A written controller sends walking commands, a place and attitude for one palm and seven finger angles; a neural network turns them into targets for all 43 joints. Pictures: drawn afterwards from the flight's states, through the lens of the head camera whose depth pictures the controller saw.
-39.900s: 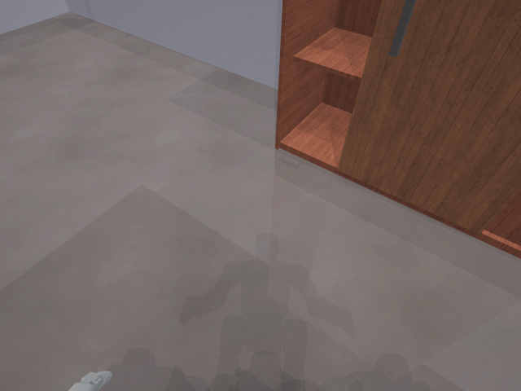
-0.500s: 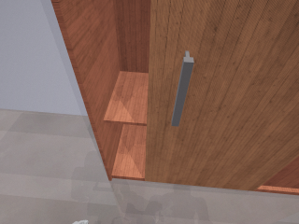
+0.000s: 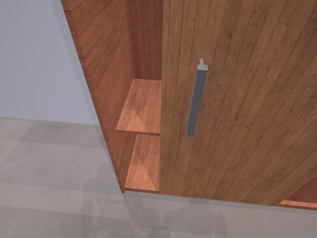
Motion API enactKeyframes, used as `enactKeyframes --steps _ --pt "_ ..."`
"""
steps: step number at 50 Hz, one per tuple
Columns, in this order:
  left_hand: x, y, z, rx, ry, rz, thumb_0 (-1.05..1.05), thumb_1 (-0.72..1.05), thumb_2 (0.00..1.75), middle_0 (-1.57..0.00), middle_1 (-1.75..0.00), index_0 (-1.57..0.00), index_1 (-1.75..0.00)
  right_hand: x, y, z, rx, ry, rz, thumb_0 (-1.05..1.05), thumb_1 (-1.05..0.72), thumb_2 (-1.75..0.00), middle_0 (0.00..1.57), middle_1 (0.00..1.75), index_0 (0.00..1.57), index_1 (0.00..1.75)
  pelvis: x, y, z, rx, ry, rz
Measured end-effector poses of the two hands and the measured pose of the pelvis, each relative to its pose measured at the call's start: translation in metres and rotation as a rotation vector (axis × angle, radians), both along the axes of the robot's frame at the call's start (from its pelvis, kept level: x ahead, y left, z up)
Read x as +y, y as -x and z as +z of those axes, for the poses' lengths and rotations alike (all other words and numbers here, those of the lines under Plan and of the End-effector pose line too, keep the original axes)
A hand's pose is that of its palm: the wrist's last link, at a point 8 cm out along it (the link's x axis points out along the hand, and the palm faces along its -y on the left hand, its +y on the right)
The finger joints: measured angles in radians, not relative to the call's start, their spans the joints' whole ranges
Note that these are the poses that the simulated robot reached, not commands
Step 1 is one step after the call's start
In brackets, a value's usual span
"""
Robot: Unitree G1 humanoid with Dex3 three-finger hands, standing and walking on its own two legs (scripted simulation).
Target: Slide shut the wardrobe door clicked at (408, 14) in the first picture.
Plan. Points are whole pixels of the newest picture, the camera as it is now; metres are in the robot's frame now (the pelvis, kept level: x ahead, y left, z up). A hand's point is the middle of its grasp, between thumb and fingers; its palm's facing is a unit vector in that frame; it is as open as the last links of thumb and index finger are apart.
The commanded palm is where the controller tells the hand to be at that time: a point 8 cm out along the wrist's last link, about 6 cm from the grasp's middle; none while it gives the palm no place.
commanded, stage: come to a stop and stand still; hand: right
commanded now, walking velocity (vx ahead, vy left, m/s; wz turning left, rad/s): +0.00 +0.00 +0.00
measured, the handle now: (194, 100) +0.49 -0.08 +0.09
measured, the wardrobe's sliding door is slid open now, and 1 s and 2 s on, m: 0.22 0.22 0.22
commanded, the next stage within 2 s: look again from close up in 0.38 s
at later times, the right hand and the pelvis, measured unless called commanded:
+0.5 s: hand out of the picture -0.01 -0.14 -0.18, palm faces +0.04 +0.99 -0.15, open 7.4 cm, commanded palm none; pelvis +0.01 +0.01 +0.00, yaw +0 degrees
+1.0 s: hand out of the picture +0.00 -0.14 -0.17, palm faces +0.03 +0.99 -0.16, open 7.4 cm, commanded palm none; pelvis +0.02 +0.02 +0.00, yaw +0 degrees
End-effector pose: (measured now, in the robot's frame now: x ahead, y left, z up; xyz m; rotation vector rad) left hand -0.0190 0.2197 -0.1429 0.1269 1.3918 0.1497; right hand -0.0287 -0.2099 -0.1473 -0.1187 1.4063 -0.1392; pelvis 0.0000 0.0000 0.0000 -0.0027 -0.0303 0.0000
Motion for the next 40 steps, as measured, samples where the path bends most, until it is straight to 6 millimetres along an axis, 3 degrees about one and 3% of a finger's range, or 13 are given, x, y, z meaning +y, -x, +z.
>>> enactKeyframes --steps 16,40 --pt "0.004 -0.018 0.000 -0.026 0.007 -0.001 0.01 0.91 0.90 -0.20 -0.29 -0.20 -0.30 0.020 -0.013 -0.002 -0.023 -0.018 -0.007 0.00 -0.91 -0.90 0.20 0.30 0.20 0.30 0.011 -0.007 0.001 -0.008 -0.003 0.000" --pt "0.006 -0.020 0.001 0.000 0.014 -0.001 0.00 0.91 0.90 -0.20 -0.29 -0.20 -0.30 0.018 -0.016 0.002 0.003 -0.004 -0.009 0.00 -0.91 -0.90 0.20 0.30 0.20 0.30 0.015 -0.015 0.003 0.001 -0.001 0.003"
